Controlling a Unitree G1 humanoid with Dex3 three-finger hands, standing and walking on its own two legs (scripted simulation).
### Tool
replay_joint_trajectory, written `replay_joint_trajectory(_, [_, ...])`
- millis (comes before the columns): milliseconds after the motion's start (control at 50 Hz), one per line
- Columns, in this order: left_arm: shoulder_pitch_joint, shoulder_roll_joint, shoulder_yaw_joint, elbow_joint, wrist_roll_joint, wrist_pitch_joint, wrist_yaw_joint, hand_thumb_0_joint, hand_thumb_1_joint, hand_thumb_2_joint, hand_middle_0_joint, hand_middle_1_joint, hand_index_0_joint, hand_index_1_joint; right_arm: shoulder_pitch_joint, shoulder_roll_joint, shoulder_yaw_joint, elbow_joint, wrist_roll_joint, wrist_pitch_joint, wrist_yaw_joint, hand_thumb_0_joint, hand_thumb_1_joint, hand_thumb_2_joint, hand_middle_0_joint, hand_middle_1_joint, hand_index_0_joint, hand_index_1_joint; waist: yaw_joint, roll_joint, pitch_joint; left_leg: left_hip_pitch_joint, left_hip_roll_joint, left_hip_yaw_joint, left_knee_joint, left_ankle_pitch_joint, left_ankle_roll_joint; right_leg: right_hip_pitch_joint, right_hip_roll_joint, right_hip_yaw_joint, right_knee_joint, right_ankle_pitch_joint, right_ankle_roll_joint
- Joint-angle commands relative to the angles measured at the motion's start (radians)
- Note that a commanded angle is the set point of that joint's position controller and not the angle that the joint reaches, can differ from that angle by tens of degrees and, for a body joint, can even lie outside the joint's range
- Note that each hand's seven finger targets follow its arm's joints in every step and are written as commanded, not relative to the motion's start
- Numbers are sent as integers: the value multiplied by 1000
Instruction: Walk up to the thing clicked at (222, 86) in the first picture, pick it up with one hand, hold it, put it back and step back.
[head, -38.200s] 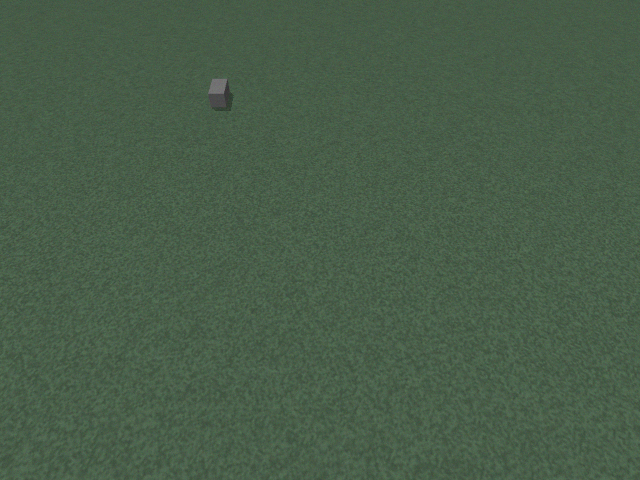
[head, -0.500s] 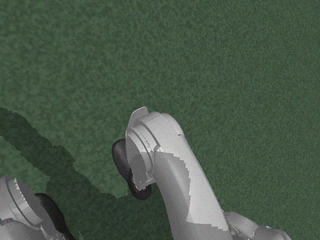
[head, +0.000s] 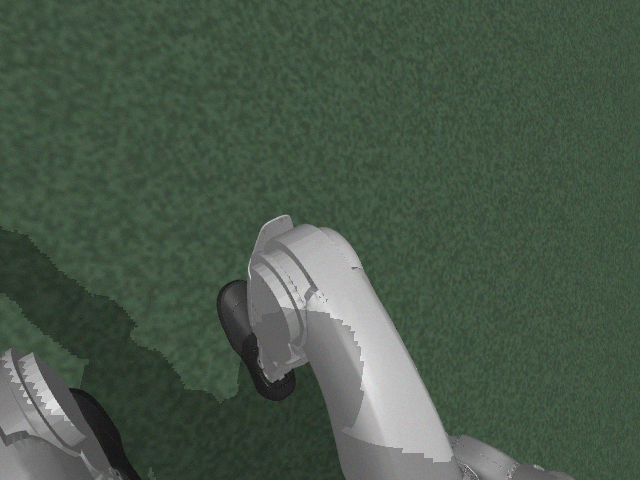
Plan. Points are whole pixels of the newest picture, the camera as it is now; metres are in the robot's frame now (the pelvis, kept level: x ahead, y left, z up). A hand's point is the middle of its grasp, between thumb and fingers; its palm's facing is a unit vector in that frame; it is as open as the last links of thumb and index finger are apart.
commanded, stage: rest palm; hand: left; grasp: from above
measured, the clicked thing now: out of the picture +0.46 +0.33 -0.28
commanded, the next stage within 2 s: close in 0.34 s
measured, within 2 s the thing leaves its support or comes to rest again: leaves its support in 1.42 s
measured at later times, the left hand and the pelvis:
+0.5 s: hand out of the picture +0.46 +0.32 -0.25, palm faces +0.10 -0.47 -0.88, open 12.9 cm; pelvis +0.00 +0.00 +0.00, yaw +0 degrees
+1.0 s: hand out of the picture +0.46 +0.32 -0.24, palm faces +0.10 -0.47 -0.88, open 11.7 cm; pelvis +0.00 +0.00 -0.01, yaw +0 degrees
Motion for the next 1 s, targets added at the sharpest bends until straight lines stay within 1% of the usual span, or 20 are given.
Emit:
replay_joint_trajectory(0, [-235,116,-22,-98,-13,-13,26,0,-340,879,-261,-829,-220,-876,238,-358,-87,32,-3,18,7,0,-924,-913,199,300,199,300,-115,553,-667,506,13,57,-257,267,32,405,31,-95,-155,309,-18])
replay_joint_trajectory(40, [-243,132,-23,-84,7,-12,28,0,-337,856,-262,-814,-223,-859,245,-362,-82,53,-6,18,8,0,-926,-914,199,300,199,300,-116,545,-677,469,17,65,-260,259,34,419,42,-90,-174,319,-16])
replay_joint_trajectory(100, [-228,115,-28,-90,-17,-14,21,0,-339,896,-257,-848,-216,-894,243,-359,-79,39,-2,18,11,0,-925,-913,199,300,199,300,-116,521,-681,450,10,75,-250,271,37,444,40,-88,-170,324,-10])
replay_joint_trajectory(240, [-243,129,-23,-101,-27,-12,13,0,-334,873,-259,-827,-219,-872,231,-359,-75,56,1,13,12,0,-925,-913,199,300,199,300,-111,511,-694,444,9,81,-242,280,36,453,38,-90,-164,337,-6])
replay_joint_trajectory(260, [-229,138,-24,-94,-11,-11,13,0,-338,867,-253,-824,-215,-868,244,-362,-76,52,4,13,11,0,-924,-913,199,300,199,300,-111,520,-701,434,11,87,-237,272,39,455,45,-85,-175,330,-8])
replay_joint_trajectory(360, [-239,128,-32,-108,-4,-4,5,0,-346,871,-246,-836,-208,-880,231,-364,-84,56,6,16,10,0,-923,-912,199,300,199,300,-108,536,-687,465,13,68,-256,258,34,415,38,-93,-161,308,-13])
replay_joint_trajectory(380, [-229,125,-37,-96,10,-1,4,0,-337,862,-260,-819,-220,-865,236,-361,-81,53,6,15,11,0,-924,-913,199,300,199,300,-109,529,-688,448,15,72,-248,254,38,422,45,-87,-172,309,-13])
replay_joint_trajectory(420, [-223,121,-41,-104,7,-4,7,0,-283,868,-302,-813,-261,-859,248,-361,-78,41,8,18,12,0,-921,-912,199,300,199,300,-112,537,-702,474,13,66,-254,278,32,431,44,-89,-160,322,-17])
replay_joint_trajectory(440, [-226,127,-40,-96,14,-4,8,0,-203,860,-382,-808,-341,-845,243,-358,-78,53,3,21,10,0,-914,-907,199,300,199,300,-109,528,-697,459,14,71,-250,271,36,434,44,-88,-167,321,-14])
replay_joint_trajectory(460, [-226,124,-29,-97,3,-6,13,0,-123,858,-434,-794,-401,-832,249,-360,-78,38,3,21,10,0,-912,-907,199,300,199,300,-111,534,-700,475,13,64,-247,290,35,426,40,-87,-161,330,-15])
replay_joint_trajectory(500, [-229,137,-27,-80,9,-4,19,0,-14,810,-487,-734,-454,-773,246,-366,-78,49,2,20,10,0,-911,-907,199,300,199,300,-115,525,-693,440,14,69,-250,265,37,438,45,-86,-170,324,-14])
replay_joint_trajectory(540, [-222,125,-25,-74,-14,-9,14,0,22,776,-507,-710,-477,-745,228,-358,-76,50,1,20,8,0,-908,-906,199,300,200,300,-114,511,-665,437,12,68,-251,246,37,419,38,-89,-166,303,-11])
replay_joint_trajectory(580, [-210,128,-23,-60,-13,-10,14,0,14,720,-501,-668,-473,-701,224,-360,-72,41,1,19,6,0,-907,-905,199,300,200,300,-115,502,-662,434,13,67,-246,238,39,413,41,-90,-170,296,-13])
replay_joint_trajectory(600, [-208,134,-32,-62,-4,-12,12,0,16,725,-501,-676,-475,-708,227,-359,-70,47,-1,18,5,0,-907,-905,200,300,200,300,-119,506,-661,429,8,73,-248,234,40,423,42,-88,-174,293,-12])
replay_joint_trajectory(680, [-196,113,-38,-54,-28,-17,5,0,101,796,-579,-685,-544,-726,226,-358,-66,52,-1,16,7,0,-909,-905,200,300,200,300,-123,478,-667,405,6,83,-236,258,43,444,49,-90,-175,314,-6])
replay_joint_trajectory(820, [-212,108,-36,-51,-59,-18,-12,0,135,748,-601,-647,-568,-687,209,-363,-65,62,2,12,11,0,-907,-905,200,300,200,300,-119,474,-659,411,1,75,-239,224,42,401,41,-96,-171,273,-5])
replay_joint_trajectory(880, [-204,114,-36,-27,-32,-20,-16,0,124,738,-604,-632,-568,-675,214,-369,-72,77,10,8,7,0,-910,-906,200,300,200,300,-118,486,-662,400,7,73,-252,196,39,401,47,-95,-175,262,-9])
replay_joint_trajectory(900, [-199,104,-42,-43,-36,-23,-17,0,145,790,-631,-645,-587,-696,223,-363,-70,56,9,8,8,0,-911,-907,199,300,200,300,-116,485,-660,416,5,69,-247,215,39,405,42,-94,-167,268,-10])
replay_joint_trajectory(940, [-213,113,-35,-38,-26,-20,-14,0,170,786,-640,-652,-600,-698,210,-358,-73,73,8,8,6,0,-910,-907,199,300,200,300,-108,497,-654,423,9,64,-256,209,36,381,42,-97,-163,267,-12])
replay_joint_trajectory(980, [-195,106,-52,-36,-12,-21,-18,0,199,813,-666,-659,-623,-709,219,-360,-73,66,6,11,6,0,-907,-906,199,300,200,300,-119,492,-659,416,6,70,-257,214,38,410,47,-95,-171,271,-12])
